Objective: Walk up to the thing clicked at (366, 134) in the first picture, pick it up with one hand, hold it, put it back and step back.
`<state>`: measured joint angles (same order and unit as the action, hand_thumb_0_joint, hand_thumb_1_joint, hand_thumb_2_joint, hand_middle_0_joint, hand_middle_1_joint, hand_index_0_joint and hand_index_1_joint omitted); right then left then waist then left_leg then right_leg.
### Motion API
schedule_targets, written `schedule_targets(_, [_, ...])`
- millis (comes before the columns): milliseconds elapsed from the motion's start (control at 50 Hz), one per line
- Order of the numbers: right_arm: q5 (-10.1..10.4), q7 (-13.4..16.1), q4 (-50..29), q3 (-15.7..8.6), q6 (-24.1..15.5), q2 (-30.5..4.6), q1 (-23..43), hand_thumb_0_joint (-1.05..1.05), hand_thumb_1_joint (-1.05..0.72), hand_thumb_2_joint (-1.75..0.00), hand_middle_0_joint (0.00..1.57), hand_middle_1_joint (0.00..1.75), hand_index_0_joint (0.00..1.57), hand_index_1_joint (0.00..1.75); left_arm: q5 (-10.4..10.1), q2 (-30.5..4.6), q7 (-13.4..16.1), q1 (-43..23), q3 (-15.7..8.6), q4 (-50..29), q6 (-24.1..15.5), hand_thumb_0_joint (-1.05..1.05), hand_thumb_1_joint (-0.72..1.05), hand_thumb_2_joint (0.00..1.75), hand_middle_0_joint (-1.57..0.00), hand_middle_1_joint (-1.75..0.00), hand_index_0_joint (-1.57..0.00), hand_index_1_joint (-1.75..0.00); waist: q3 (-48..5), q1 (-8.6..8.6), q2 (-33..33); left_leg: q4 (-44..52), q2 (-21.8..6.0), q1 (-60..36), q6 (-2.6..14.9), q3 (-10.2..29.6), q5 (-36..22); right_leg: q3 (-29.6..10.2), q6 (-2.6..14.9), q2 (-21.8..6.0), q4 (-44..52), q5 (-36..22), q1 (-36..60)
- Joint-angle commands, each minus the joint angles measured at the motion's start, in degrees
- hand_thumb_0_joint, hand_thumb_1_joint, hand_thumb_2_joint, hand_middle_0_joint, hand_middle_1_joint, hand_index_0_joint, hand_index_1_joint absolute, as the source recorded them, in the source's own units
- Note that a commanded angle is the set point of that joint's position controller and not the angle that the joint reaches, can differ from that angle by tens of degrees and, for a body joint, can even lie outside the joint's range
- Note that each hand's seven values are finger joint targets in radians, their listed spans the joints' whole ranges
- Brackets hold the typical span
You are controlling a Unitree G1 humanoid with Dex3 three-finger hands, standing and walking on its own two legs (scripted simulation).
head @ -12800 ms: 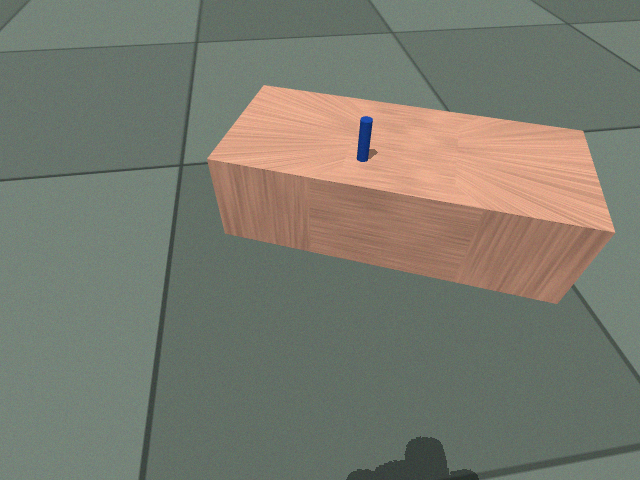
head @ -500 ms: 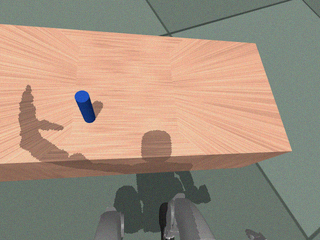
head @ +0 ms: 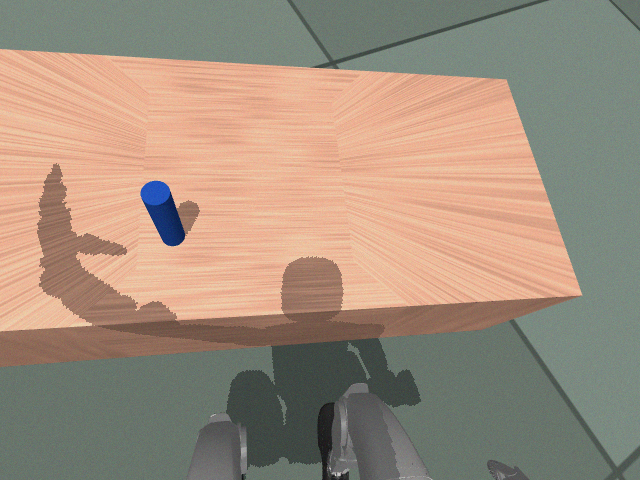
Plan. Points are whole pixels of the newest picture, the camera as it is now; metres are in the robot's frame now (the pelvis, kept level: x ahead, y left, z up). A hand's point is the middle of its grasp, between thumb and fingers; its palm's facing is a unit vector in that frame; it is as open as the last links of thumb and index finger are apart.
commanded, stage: go down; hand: left
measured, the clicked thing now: (165, 216) +0.52 +0.19 -0.20
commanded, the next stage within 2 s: approach in 1.56 s
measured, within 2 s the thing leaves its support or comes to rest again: neither
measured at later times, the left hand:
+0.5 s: hand out of the picture +0.45 +0.39 +0.08, palm faces +0.19 -0.98 +0.00, open 17.3 cm
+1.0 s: hand out of the picture +0.45 +0.39 +0.08, palm faces +0.20 -0.98 +0.01, open 17.3 cm
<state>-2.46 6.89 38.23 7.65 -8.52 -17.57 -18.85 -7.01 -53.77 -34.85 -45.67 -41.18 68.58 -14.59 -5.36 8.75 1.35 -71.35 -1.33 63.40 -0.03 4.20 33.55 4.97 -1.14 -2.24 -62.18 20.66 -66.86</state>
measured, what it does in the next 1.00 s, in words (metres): stands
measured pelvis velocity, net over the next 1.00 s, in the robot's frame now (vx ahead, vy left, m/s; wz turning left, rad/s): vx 0.00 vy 0.00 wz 0.00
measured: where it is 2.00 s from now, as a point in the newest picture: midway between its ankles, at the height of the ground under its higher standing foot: outside the picture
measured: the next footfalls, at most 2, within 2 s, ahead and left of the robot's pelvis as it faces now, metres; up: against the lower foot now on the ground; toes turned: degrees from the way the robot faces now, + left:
none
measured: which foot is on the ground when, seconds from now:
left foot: down 0.00-1.00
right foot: down 0.00-1.00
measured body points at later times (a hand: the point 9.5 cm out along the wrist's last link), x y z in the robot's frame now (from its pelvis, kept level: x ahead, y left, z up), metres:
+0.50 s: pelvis +0.00 -0.01 -0.01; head +0.17 +0.05 +0.40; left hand +0.43 +0.44 +0.08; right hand +0.06 -0.28 -0.10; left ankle -0.01 +0.11 -0.63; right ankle +0.08 -0.14 -0.63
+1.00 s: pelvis +0.00 +0.00 -0.01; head +0.17 +0.05 +0.41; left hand +0.43 +0.44 +0.09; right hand +0.06 -0.28 -0.10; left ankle -0.01 +0.11 -0.63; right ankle +0.08 -0.14 -0.63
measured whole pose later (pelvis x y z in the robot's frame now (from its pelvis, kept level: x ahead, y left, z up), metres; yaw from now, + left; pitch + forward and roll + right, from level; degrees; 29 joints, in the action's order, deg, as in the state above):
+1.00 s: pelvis +0.00 +0.00 -0.01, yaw +0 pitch +26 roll -5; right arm -2.4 7.4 38.1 8.1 -8.6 -17.6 -17.3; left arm -8.6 -55.1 -35.9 -47.2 -42.7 68.4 -16.2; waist -5.5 9.0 1.7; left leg -72.9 -1.3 65.2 -0.3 5.0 33.9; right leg 5.6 -0.9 -2.3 -63.5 21.0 -68.4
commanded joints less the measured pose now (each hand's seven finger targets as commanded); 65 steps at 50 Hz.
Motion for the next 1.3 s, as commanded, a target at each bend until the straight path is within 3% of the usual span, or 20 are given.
schedule_targets(0, [0.5,1.5,-1.7,-4.3,-1.1,-12.5,-9.1,0.00,-0.89,-0.90,0.20,0.30,0.20,0.30,-2.2,-24.6,0.1,-17.1,-3.0,-10.9,-4.3,0.00,-0.48,0.06,-0.05,-0.04,-0.04,-0.05,-26.4,-2.03,-14.9,10.9,0.5,-16.6,-0.78,0.8,-25.5,-1.7,3.44,1.8,3.8,-9.7,17.2])
schedule_targets(60, [0.5,1.5,-3.0,-4.0,-1.1,-12.4,-8.3,0.00,-0.89,-0.90,0.20,0.30,0.20,0.30,-1.8,-26.3,0.1,-16.1,-3.8,-10.7,-4.4,0.00,-0.47,0.06,-0.05,-0.04,-0.04,-0.05,-27.3,-2.66,-15.0,10.7,0.7,-15.3,-0.39,0.3,-25.3,-2.2,3.33,1.6,3.7,-10.2,19.0])
schedule_targets(120, [0.4,1.4,-2.3,-4.3,-1.1,-12.4,-9.1,0.00,-0.90,-0.90,0.20,0.30,0.20,0.30,-2.2,-23.5,-0.9,-16.7,-2.2,-11.0,-4.5,0.00,-0.48,0.05,-0.06,-0.04,-0.05,-0.05,-27.5,-1.72,-15.6,10.4,0.6,-15.6,-0.64,0.4,-25.4,-2.0,3.40,1.7,3.6,-10.3,17.9])
schedule_targets(200, [0.8,1.7,-2.3,-4.6,-1.4,-12.9,-8.6,0.00,-0.89,-0.90,0.20,0.30,0.20,0.30,-3.3,-24.5,-1.6,-17.7,-2.8,-12.3,-5.0,0.00,-0.48,0.05,-0.05,-0.04,-0.04,-0.04,-28.5,-1.23,-15.7,10.2,0.4,-16.3,-0.67,0.7,-24.0,-2.0,3.34,1.8,3.4,-9.0,16.7])
schedule_targets(220, [0.7,1.6,-0.9,-4.5,-1.3,-12.7,-9.6,0.00,-0.89,-0.90,0.20,0.30,0.20,0.30,-3.8,-22.3,-2.0,-17.0,-1.8,-10.5,-4.8,0.00,-0.49,0.04,-0.06,-0.04,-0.05,-0.04,-27.5,-0.89,-15.0,9.9,0.4,-16.9,-0.71,0.9,-24.2,-1.9,3.31,1.8,3.4,-8.7,15.6])
schedule_targets(300, [0.8,1.9,-2.0,-4.1,-1.5,-12.5,-8.6,0.00,-0.89,-0.90,0.20,0.30,0.20,0.30,-3.6,-25.5,-1.7,-18.9,-3.2,-12.2,-5.3,0.00,-0.49,0.05,-0.06,-0.05,-0.05,-0.05,-28.5,-1.46,-14.7,9.6,1.0,-13.3,-0.27,0.2,-21.3,-2.6,3.20,1.4,3.4,-8.4,18.7])
schedule_targets(360, [0.6,1.8,-1.1,-4.0,-1.3,-12.7,-9.5,0.00,-0.89,-0.90,0.20,0.30,0.20,0.30,-3.7,-24.5,-2.0,-18.2,-2.7,-11.2,-5.2,0.00,-0.50,0.06,-0.05,-0.05,-0.04,-0.06,-29.4,-1.45,-15.7,9.2,0.8,-16.4,-0.57,0.7,-25.5,-2.1,3.34,1.5,2.8,-10.0,16.8])
schedule_targets(380, [0.6,1.9,-2.2,-4.0,-1.5,-13.0,-8.2,0.00,-0.89,-0.90,0.20,0.30,0.20,0.30,-3.5,-27.3,-1.8,-19.2,-4.3,-13.7,-5.6,0.00,-0.47,0.06,-0.05,-0.05,-0.04,-0.05,-31.2,-2.25,-17.2,8.9,0.7,-17.6,-0.78,0.9,-27.7,-1.9,3.41,1.6,2.2,-11.0,16.5])
schedule_targets(440, [0.6,1.8,-1.9,-4.0,-1.3,-13.1,-8.6,0.00,-0.89,-0.90,0.20,0.30,0.20,0.30,-3.4,-27.4,-1.9,-18.7,-4.3,-12.0,-5.5,0.00,-0.46,0.07,-0.05,-0.05,-0.04,-0.05,-29.7,-2.53,-18.3,9.1,0.6,-18.5,-1.23,1.3,-28.4,-1.6,3.64,1.7,2.1,-10.2,14.5])
schedule_targets(480, [0.4,1.9,-2.4,-3.8,-1.4,-12.6,-8.3,0.00,-0.89,-0.90,0.20,0.30,0.20,0.30,-3.3,-26.3,-2.0,-20.0,-3.5,-12.5,-5.6,0.00,-0.45,0.06,-0.05,-0.04,-0.04,-0.05,-30.1,-1.64,-18.1,8.6,0.7,-17.4,-0.97,0.8,-27.1,-2.0,3.50,1.6,2.4,-10.2,15.4])
schedule_targets(540, [0.4,1.9,-2.1,-3.7,-1.2,-12.6,-8.9,0.00,-0.90,-0.90,0.20,0.30,0.20,0.30,-3.8,-27.2,-2.0,-18.4,-5.0,-13.5,-5.5,0.00,-0.47,0.06,-0.05,-0.05,-0.04,-0.05,-32.3,-2.24,-16.5,8.2,1.0,-16.4,-0.49,0.3,-28.7,-2.4,3.24,1.4,2.6,-13.1,19.3])
schedule_targets(600, [0.5,1.9,-0.4,-3.5,-0.9,-12.0,-10.2,0.00,-0.90,-0.90,0.20,0.30,0.20,0.30,-4.0,-21.9,-2.8,-16.6,-1.3,-9.3,-4.5,0.00,-0.47,0.07,-0.05,-0.06,-0.04,-0.07,-28.5,-0.87,-13.4,8.2,1.0,-14.7,-0.24,0.4,-27.6,-2.3,3.13,1.6,3.2,-12.8,18.2])
schedule_targets(660, [0.7,1.8,-2.4,-3.6,-1.1,-12.6,-8.6,0.00,-0.90,-0.90,0.20,0.30,0.20,0.30,-3.9,-27.0,-1.8,-15.8,-5.2,-11.3,-5.2,0.00,-0.48,0.05,-0.05,-0.05,-0.05,-0.06,-29.5,-2.56,-14.4,8.2,1.1,-13.1,-0.30,0.3,-27.3,-2.2,3.21,1.4,2.6,-12.9,19.8])
schedule_targets(680, [0.9,1.9,-3.0,-3.5,-1.0,-12.4,-8.0,0.00,-0.89,-0.90,0.20,0.30,0.20,0.30,-4.3,-26.8,-1.8,-15.2,-5.4,-11.8,-5.4,0.00,-0.49,0.05,-0.05,-0.05,-0.05,-0.05,-30.6,-2.79,-13.7,8.3,1.0,-13.9,-0.13,0.1,-26.9,-2.3,3.12,1.5,2.7,-12.7,20.2])
schedule_targets(800, [0.7,2.0,-1.5,-4.1,-1.2,-12.6,-9.0,0.00,-0.89,-0.90,0.20,0.30,0.20,0.30,-4.7,-24.4,-2.1,-17.0,-4.1,-12.7,-5.6,0.00,-0.48,0.07,-0.05,-0.05,-0.04,-0.06,-30.7,-1.48,-16.3,8.2,0.5,-18.5,-0.88,1.1,-31.4,-1.6,3.35,1.7,2.1,-13.4,16.1])
schedule_targets(960, [0.4,1.9,-1.9,-3.8,-1.2,-12.6,-8.5,0.00,-0.90,-0.90,0.20,0.30,0.20,0.30,-3.2,-26.5,-0.8,-19.4,-4.1,-13.1,-5.3,0.00,-0.49,0.05,-0.06,-0.05,-0.05,-0.06,-28.7,-2.03,-17.9,9.5,0.6,-17.5,-0.95,1.1,-27.6,-1.4,3.53,1.7,2.6,-10.6,15.7])
schedule_targets(1080, [0.4,1.7,-3.0,-3.3,-1.3,-12.0,-7.5,0.00,-0.89,-0.90,0.20,0.30,0.20,0.30,-3.1,-24.9,-1.0,-18.5,-3.0,-10.4,-5.0,0.00,-0.51,0.05,-0.06,-0.06,-0.05,-0.06,-26.3,-1.44,-16.1,9.7,0.6,-14.0,-0.50,0.6,-23.5,-1.8,3.33,1.7,2.9,-8.9,16.1])
schedule_targets(1120, [0.7,1.7,-3.2,-3.6,-1.4,-12.5,-7.8,0.00,-0.89,-0.90,0.20,0.30,0.20,0.30,-3.4,-25.2,-0.9,-18.0,-3.8,-10.6,-5.1,0.00,-0.51,0.05,-0.05,-0.05,-0.05,-0.06,-27.6,-1.34,-15.4,9.7,0.4,-14.5,-0.55,1.0,-23.8,-1.5,3.34,1.8,2.6,-9.0,16.1])
schedule_targets(1180, [0.7,1.7,-3.5,-3.9,-1.5,-12.8,-8.1,0.00,-0.89,-0.90,0.20,0.30,0.20,0.30,-4.1,-23.8,-1.3,-18.6,-2.8,-12.7,-5.0,0.00,-0.51,0.05,-0.05,-0.05,-0.05,-0.05,-30.1,-1.31,-16.4,9.6,0.2,-18.0,-0.83,1.3,-25.7,-1.3,3.37,1.9,2.5,-9.3,15.3])
schedule_targets(1280, [0.6,1.8,-2.8,-3.4,-1.3,-12.5,-8.7,0.00,-0.89,-0.90,0.20,0.30,0.20,0.30,-3.8,-25.5,-1.1,-21.1,-3.1,-13.9,-5.1,0.00,-0.51,0.06,-0.05,-0.05,-0.05,-0.06,-30.9,-1.36,-16.7,9.0,0.4,-17.9,-0.96,1.4,-27.6,-1.4,3.45,1.7,2.4,-10.2,15.2])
